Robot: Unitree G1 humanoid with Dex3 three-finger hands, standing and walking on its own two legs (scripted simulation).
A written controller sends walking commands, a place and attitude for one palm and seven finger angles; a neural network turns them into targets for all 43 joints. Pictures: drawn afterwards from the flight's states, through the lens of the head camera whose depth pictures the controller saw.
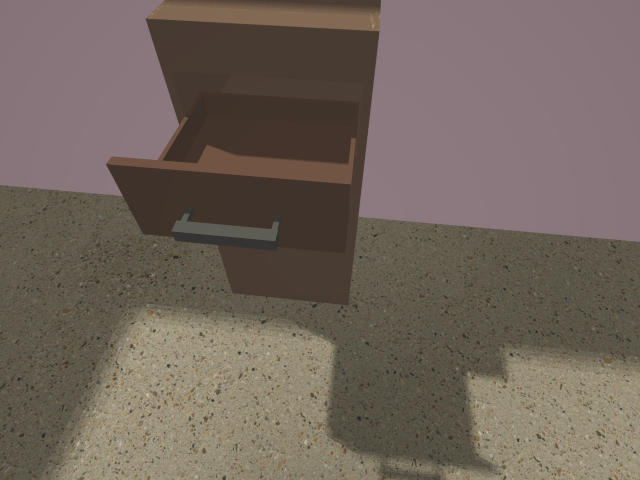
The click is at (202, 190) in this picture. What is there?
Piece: drawer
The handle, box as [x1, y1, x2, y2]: [171, 206, 281, 250]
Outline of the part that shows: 171,230 175,240 276,250 278,242 277,231 281,216 280,214 275,214 271,229 190,222 189,220 194,210 192,206 188,206 181,220 176,220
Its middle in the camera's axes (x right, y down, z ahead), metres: -0.15 -0.02 +0.64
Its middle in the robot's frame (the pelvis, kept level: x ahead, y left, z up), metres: +0.49 +0.18 +0.00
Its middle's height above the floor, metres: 0.77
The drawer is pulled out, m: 0.30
